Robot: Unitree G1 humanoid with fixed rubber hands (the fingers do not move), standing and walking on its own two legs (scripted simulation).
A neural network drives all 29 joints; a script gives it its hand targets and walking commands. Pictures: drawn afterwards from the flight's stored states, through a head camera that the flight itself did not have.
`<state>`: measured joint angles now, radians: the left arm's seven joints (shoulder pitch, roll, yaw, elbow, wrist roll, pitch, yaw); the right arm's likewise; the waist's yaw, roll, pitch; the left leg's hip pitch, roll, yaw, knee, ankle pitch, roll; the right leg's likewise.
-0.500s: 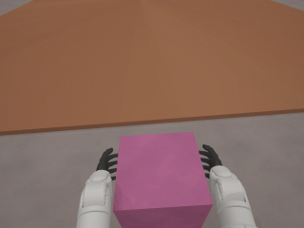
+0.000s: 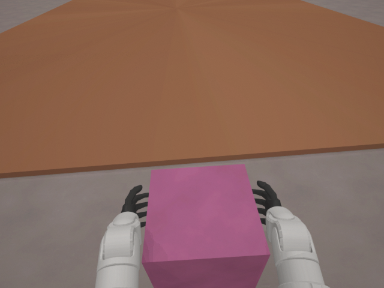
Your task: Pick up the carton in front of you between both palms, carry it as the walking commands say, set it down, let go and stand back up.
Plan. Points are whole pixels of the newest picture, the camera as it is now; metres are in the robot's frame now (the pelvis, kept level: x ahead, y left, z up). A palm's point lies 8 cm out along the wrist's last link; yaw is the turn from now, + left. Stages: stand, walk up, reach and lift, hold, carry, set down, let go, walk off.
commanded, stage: hold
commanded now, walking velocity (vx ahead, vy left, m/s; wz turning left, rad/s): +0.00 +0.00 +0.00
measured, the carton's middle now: (202, 235) +0.28 +0.00 -0.02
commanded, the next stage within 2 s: carry in 0.66 s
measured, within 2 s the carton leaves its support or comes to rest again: neither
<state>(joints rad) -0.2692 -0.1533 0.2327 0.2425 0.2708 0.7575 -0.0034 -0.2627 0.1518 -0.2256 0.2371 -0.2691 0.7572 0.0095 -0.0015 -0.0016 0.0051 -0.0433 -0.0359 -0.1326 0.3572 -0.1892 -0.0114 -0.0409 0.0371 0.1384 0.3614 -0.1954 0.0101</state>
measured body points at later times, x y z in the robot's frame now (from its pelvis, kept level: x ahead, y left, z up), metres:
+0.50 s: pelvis +0.00 +0.00 +0.00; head -0.04 +0.00 +0.45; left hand +0.30 +0.15 +0.04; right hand +0.30 -0.15 +0.04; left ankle +0.01 +0.13 -0.75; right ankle +0.01 -0.13 -0.75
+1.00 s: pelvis +0.08 -0.01 -0.02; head +0.04 -0.01 +0.42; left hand +0.37 +0.14 +0.06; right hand +0.37 -0.16 +0.06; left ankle +0.01 +0.13 -0.74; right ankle +0.01 -0.14 -0.75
